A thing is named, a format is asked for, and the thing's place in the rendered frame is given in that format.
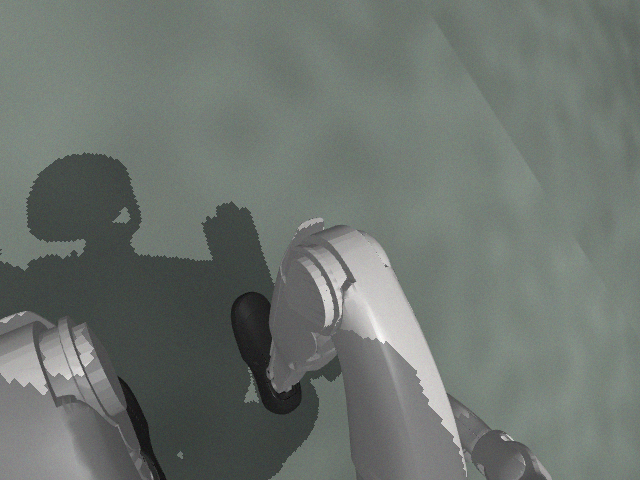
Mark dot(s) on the left robot foot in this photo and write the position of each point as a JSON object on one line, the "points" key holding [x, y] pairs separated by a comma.
{"points": [[141, 429]]}

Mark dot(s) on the right robot foot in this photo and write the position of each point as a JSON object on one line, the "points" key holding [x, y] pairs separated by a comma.
{"points": [[250, 323]]}

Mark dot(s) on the right robot arm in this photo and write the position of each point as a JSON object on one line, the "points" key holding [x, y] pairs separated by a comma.
{"points": [[498, 457]]}

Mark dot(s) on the right robot hand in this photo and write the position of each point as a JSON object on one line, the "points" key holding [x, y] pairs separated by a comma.
{"points": [[470, 427]]}

